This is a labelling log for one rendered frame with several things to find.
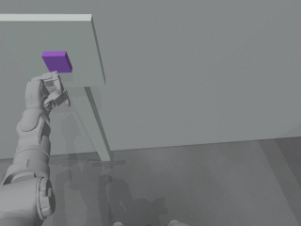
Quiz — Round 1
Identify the robot left forearm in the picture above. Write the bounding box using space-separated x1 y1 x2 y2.
0 108 51 187

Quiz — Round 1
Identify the button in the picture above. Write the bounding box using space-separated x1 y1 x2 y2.
41 51 72 73

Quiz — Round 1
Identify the panel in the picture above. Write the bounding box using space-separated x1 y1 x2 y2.
0 14 111 162

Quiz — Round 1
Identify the left robot hand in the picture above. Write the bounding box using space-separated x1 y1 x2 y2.
24 71 71 116

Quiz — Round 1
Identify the robot left upper arm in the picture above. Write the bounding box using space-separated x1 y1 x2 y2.
0 177 56 226

